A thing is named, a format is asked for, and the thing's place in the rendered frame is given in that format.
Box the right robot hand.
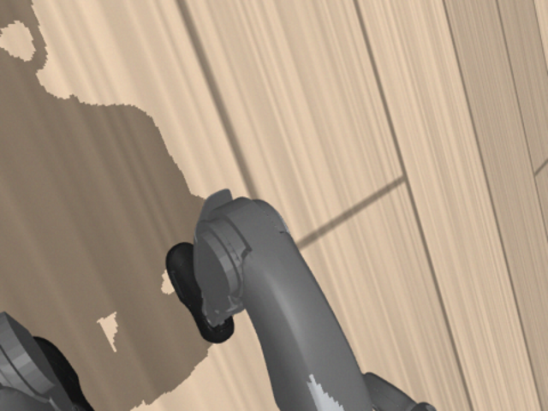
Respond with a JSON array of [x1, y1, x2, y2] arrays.
[[362, 372, 418, 411]]

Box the right robot foot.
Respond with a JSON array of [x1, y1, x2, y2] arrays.
[[166, 242, 235, 343]]

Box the left robot foot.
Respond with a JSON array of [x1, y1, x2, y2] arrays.
[[33, 337, 94, 411]]

